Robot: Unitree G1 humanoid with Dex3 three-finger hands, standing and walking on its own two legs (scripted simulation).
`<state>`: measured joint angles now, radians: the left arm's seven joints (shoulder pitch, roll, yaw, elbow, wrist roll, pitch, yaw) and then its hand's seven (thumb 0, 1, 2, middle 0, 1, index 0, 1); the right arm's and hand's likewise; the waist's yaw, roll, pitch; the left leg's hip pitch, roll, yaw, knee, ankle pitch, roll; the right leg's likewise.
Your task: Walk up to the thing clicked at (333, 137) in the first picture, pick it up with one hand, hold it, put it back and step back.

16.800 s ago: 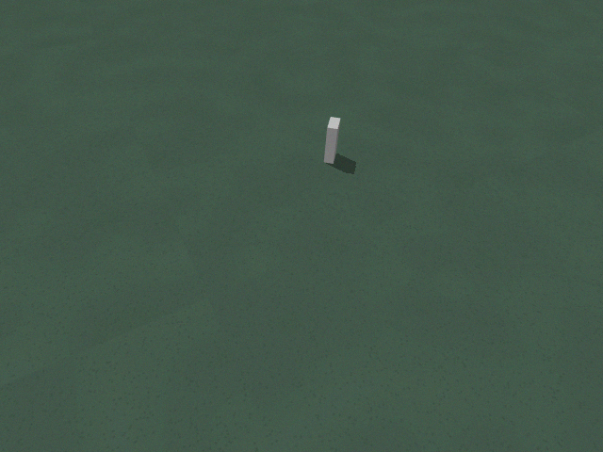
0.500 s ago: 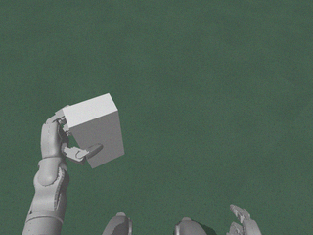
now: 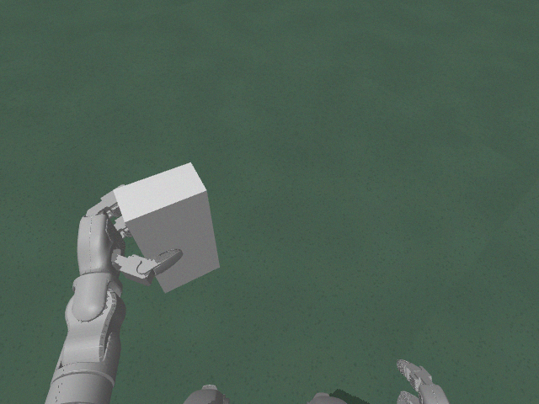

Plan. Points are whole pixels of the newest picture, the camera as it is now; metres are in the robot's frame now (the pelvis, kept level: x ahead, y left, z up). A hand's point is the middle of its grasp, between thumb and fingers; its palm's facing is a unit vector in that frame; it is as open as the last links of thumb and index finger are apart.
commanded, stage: hold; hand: left
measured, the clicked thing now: (176, 235) +0.34 +0.14 +0.04
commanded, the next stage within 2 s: crouch in 0.34 s
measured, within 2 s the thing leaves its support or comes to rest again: neither
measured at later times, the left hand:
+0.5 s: hand (147, 238) +0.32 +0.17 +0.07, palm faces +0.17 -0.99 +0.02, open 9.4 cm
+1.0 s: hand (159, 276) +0.34 +0.20 -0.11, palm faces +0.27 -0.96 +0.02, open 9.5 cm
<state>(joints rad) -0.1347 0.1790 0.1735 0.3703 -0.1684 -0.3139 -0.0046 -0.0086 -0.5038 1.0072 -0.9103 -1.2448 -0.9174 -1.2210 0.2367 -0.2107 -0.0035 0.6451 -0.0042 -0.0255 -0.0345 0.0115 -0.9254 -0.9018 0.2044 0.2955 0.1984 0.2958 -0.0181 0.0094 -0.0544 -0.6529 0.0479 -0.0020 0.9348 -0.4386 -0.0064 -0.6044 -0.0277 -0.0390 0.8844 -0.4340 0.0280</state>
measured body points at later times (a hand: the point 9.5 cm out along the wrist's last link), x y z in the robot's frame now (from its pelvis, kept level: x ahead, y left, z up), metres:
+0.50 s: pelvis +0.00 +0.00 +0.01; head +0.04 +0.00 +0.46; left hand +0.31 +0.23 +0.07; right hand +0.14 -0.25 -0.09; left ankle +0.02 +0.12 -0.69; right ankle +0.00 -0.14 -0.69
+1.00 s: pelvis -0.03 -0.01 -0.10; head +0.10 +0.02 +0.33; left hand +0.32 +0.25 -0.11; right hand +0.10 -0.27 -0.21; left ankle +0.02 +0.12 -0.69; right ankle +0.00 -0.14 -0.69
